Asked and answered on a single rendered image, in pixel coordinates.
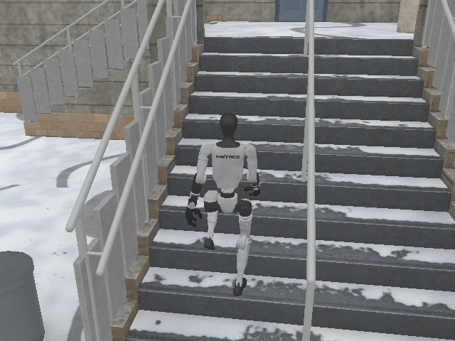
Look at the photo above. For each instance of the robot right upper arm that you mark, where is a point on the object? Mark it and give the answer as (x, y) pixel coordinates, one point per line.
(250, 152)

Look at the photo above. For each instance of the robot right hand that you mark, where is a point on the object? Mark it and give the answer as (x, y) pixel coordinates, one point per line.
(255, 193)

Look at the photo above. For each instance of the robot right shin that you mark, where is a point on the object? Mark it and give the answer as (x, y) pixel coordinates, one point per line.
(242, 257)

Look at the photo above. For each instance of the right robot forearm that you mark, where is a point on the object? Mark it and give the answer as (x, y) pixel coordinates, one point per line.
(256, 185)

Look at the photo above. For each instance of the robot left hand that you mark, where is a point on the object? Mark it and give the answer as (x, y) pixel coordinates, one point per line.
(190, 217)

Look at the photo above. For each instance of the robot left upper arm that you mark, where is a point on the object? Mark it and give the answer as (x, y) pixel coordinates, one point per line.
(205, 150)

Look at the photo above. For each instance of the robot left shin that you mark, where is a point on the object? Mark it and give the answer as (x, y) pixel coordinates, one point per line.
(212, 220)

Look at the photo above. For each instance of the left robot forearm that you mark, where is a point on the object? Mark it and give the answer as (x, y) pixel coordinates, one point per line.
(194, 195)

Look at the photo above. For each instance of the robot shin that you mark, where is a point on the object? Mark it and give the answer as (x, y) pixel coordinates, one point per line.
(212, 220)
(242, 257)

